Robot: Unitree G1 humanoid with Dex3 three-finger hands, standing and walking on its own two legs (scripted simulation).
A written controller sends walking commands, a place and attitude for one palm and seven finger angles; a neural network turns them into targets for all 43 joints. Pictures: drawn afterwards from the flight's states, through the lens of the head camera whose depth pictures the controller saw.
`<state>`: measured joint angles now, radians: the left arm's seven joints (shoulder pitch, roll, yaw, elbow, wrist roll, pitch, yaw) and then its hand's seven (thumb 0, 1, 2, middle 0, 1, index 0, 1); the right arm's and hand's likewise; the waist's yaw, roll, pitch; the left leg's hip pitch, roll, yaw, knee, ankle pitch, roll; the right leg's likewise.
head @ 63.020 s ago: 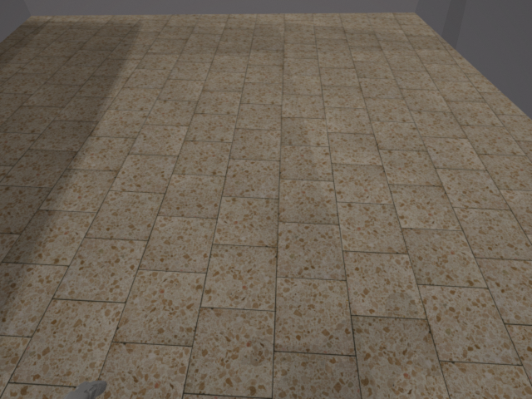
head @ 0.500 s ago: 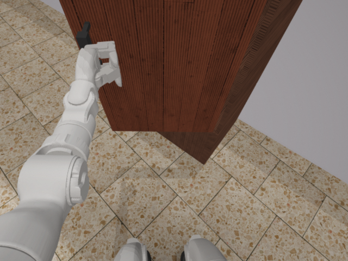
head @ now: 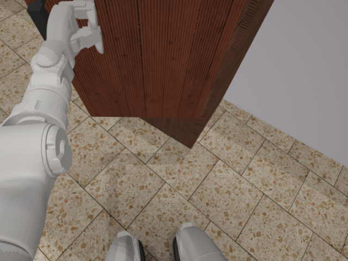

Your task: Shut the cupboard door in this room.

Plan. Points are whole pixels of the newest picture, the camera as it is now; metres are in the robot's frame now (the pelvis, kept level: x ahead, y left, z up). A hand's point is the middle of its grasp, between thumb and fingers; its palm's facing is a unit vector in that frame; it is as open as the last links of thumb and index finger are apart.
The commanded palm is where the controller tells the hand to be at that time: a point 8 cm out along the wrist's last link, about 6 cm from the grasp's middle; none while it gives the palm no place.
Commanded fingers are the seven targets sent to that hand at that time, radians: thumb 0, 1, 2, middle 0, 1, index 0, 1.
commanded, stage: push the door shut along its arc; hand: left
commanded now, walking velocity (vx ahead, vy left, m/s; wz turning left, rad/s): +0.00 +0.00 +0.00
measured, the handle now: (52, 28) +0.60 +0.15 +0.12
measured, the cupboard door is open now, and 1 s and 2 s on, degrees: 34 24 24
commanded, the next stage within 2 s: pull the fist back off the door in 0.42 s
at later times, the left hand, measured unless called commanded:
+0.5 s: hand (107, 23) +0.59 +0.04 +0.13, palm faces -0.33 -0.94 -0.02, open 3.6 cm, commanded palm +0.62 +0.06 +0.12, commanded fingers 0.00 0.90 0.90 -1.30 -1.50 -1.30 -1.50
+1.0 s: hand (122, 21) +0.60 +0.01 +0.12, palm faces +0.13 -0.99 -0.01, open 3.1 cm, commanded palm +0.55 +0.05 +0.12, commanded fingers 0.00 0.90 0.90 -1.30 -1.50 -1.30 -1.50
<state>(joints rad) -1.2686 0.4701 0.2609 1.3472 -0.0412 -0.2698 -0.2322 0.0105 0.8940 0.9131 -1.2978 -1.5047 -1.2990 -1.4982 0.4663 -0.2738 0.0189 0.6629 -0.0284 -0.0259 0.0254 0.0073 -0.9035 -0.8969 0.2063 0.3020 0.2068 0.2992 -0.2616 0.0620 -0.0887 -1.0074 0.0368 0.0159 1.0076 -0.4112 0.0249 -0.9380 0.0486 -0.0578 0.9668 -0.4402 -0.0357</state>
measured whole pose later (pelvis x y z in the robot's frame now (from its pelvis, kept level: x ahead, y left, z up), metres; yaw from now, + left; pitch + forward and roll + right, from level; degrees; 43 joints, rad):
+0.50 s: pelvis +0.00 +0.00 -0.02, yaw +1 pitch +27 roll -4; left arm -1.48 0.50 0.18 1.43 -0.03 -0.20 -0.27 0.05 1.01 1.01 -1.30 -1.50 -1.30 -1.50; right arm 0.43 -0.27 0.02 0.71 -0.05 -0.07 0.02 0.00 -0.90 -0.90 0.21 0.30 0.21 0.30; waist -0.30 0.06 -0.09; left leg -1.13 0.03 -0.02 1.09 -0.43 0.02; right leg -1.04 0.05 -0.09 1.03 -0.46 -0.04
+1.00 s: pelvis +0.02 -0.01 +0.00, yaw +0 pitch +27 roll -2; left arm -1.29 0.28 0.33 1.35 0.09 -0.31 0.35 0.01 0.92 0.92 -1.30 -1.50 -1.30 -1.50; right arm 0.56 -0.22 0.00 0.69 -0.12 -0.04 0.14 0.01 -0.90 -0.90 0.21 0.30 0.21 0.30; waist -0.28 0.08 -0.13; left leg -1.02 0.04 0.02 0.96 -0.41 0.01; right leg -0.95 0.06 -0.05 0.93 -0.44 -0.04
